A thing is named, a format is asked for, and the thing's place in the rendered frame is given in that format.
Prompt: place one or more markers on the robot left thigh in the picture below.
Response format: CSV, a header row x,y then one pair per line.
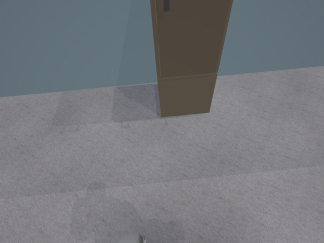
x,y
132,238

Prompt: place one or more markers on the cupboard door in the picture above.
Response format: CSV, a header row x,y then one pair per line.
x,y
190,35

